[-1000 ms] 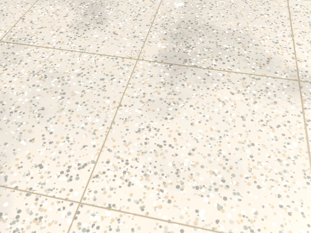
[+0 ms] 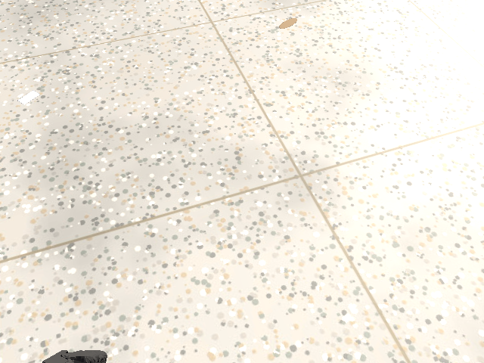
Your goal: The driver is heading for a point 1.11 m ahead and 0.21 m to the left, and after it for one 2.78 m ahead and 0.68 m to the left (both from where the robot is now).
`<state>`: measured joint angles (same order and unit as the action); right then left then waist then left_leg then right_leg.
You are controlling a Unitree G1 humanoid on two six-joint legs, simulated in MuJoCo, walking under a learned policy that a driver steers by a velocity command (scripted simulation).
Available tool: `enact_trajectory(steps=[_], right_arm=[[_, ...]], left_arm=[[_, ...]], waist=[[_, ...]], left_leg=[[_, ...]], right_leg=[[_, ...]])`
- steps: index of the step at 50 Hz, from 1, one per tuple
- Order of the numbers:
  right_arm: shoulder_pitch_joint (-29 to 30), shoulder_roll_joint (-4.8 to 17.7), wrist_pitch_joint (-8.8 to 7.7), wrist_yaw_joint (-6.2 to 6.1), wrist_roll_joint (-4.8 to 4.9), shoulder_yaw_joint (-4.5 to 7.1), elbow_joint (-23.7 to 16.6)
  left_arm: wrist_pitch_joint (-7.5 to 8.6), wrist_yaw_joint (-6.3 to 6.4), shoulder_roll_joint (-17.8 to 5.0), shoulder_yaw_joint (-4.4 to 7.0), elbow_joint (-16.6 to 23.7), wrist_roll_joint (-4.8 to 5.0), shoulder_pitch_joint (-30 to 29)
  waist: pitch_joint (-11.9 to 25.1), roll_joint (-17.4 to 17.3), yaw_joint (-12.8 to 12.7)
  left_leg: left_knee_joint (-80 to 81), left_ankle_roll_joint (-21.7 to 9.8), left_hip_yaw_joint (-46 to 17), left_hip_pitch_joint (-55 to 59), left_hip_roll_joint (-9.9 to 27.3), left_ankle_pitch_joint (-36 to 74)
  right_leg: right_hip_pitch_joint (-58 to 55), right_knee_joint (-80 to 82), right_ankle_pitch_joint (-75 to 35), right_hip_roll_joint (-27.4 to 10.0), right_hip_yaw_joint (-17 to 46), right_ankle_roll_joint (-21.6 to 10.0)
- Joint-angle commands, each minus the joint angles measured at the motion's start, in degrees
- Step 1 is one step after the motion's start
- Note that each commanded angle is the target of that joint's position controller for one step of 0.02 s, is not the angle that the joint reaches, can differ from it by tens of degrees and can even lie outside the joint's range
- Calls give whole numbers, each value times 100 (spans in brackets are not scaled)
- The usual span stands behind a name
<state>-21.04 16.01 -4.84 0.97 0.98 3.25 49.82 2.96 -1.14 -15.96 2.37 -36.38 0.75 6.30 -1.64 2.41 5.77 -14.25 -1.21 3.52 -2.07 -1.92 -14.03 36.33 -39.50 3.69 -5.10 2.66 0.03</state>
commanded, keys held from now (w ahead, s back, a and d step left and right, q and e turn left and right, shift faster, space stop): w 1.00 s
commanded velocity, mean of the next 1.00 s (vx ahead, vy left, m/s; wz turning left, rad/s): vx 0.50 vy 0.00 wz -0.04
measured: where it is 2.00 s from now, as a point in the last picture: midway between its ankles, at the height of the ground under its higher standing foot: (196, 173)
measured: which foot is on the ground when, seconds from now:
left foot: down 0.00-0.14, up 0.16-0.62, down 0.64-1.00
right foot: up 0.00-0.10, down 0.12-0.66, up 0.68-1.00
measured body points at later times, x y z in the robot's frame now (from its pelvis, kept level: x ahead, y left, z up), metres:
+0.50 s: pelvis +0.27 -0.04 +0.00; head +0.30 -0.05 +0.45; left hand +0.30 +0.24 -0.11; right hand +0.47 -0.29 -0.10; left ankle +0.46 +0.12 -0.69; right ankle +0.21 -0.14 -0.74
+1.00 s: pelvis +0.55 +0.01 +0.00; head +0.57 +0.01 +0.45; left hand +0.74 +0.26 -0.09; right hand +0.57 -0.27 -0.12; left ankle +0.50 +0.10 -0.74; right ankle +0.72 -0.17 -0.69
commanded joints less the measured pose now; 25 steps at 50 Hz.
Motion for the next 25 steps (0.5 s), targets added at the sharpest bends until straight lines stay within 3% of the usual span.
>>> enact_trajectory(steps=[1,4,5,6,7,8,9,10,11,12,13,15,17,19,22,25], right_arm=[[81,1068,-17,-21,66,215,-245],[37,1191,87,-50,96,239,-120],[125,1214,117,-69,114,234,-113],[92,1096,126,-87,85,179,-113],[124,792,95,-101,-85,39,-281],[-494,173,-19,-66,-97,-152,-400],[-138,802,-107,-26,24,-9,-329],[338,982,-160,6,138,52,-505],[584,912,-173,-14,98,37,-527],[667,862,-157,-26,2,53,-531],[564,798,-100,-18,-18,57,-496],[428,566,20,-20,-25,12,-436],[706,487,95,-46,-76,-12,-525],[1108,434,95,-33,-108,-41,-629],[1715,335,31,37,-78,-100,-753],[2224,366,-9,109,-31,-118,-908]], left_arm=[[123,-71,-283,41,559,44,-637],[139,-107,-475,122,592,30,-536],[138,-92,-606,206,458,-6,-55],[118,-48,-858,348,199,-33,758],[72,34,-1295,479,20,-85,1809],[52,23,-1685,513,-30,-99,1909],[62,7,-1132,383,-14,-38,1911],[89,4,-957,305,-6,-26,1541],[105,-6,-844,264,10,-43,1214],[120,-26,-726,234,17,-82,948],[148,-34,-607,199,28,-127,791],[225,-37,-609,215,-49,-87,715],[280,-11,-724,253,-175,-68,772],[275,31,-798,276,-296,-66,901],[239,83,-916,300,-460,-39,1123],[197,98,-1023,331,-701,14,1489]], waist=[[-120,-673,-78],[-36,-770,-324],[250,-746,-652],[769,-655,-1031],[1594,-7,-1433],[2220,1460,-1005],[2049,861,-1246],[1230,670,-1173],[821,272,-1017],[540,159,-842],[467,207,-650],[413,213,-477],[202,128,-461],[53,42,-563],[-103,36,-778],[-205,31,-969]], left_leg=[[456,-922,-808,-120,1513,1719],[-17,-764,-765,289,1675,2653],[-609,-646,-557,234,1544,3512],[-1602,-491,-321,-129,1280,3885],[-3388,-251,-89,-1332,988,2324],[-5225,57,-272,-3362,-10,-1658],[-5866,5,-932,-4002,253,-1911],[-5896,-57,-818,-4352,511,-1411],[-5654,-49,-703,-4195,735,-912],[-5332,0,-692,-3980,872,-591],[-5168,34,-744,-3632,984,-375],[-4878,141,-701,-3345,1014,-196],[-4395,252,-677,-3516,1031,200],[-3657,302,-664,-3632,1017,885],[-2518,278,-520,-3353,829,1804],[-1956,214,-470,-3242,689,2029]], right_leg=[[-341,568,-281,162,-225,-70],[-802,953,171,335,-331,-323],[-1575,1182,102,490,-480,-458],[-2810,1215,19,556,-514,-626],[-4524,995,-205,-530,696,-1005],[-5896,1718,985,-1744,3417,-1888],[-5729,2069,1667,-1652,3733,-1813],[-5078,2169,1386,-1454,2894,-1618],[-4356,2279,782,-1192,2271,-1505],[-3752,2444,262,-1013,1875,-1454],[-3338,2625,-77,-872,1601,-1422],[-2910,2918,-392,-810,1266,-1497],[-2713,3121,-572,-768,938,-1526],[-2720,3219,-576,-668,644,-1448],[-2688,3261,-459,-499,250,-1250],[-3018,3176,-286,-647,236,-1197]])
Keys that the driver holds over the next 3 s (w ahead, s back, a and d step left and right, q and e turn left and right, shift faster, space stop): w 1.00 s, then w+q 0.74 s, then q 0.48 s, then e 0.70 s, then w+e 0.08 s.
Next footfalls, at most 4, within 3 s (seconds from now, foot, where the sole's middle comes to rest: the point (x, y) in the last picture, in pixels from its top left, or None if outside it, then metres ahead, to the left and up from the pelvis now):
0.12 right None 0.25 -0.14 -0.78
0.64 left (194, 339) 0.54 0.10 -0.78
1.18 right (268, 242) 0.83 -0.15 -0.78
1.70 left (170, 194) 1.05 0.16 -0.78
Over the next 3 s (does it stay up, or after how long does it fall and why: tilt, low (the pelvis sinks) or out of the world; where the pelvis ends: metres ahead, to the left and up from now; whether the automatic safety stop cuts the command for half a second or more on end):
stays up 1.18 0.09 0.00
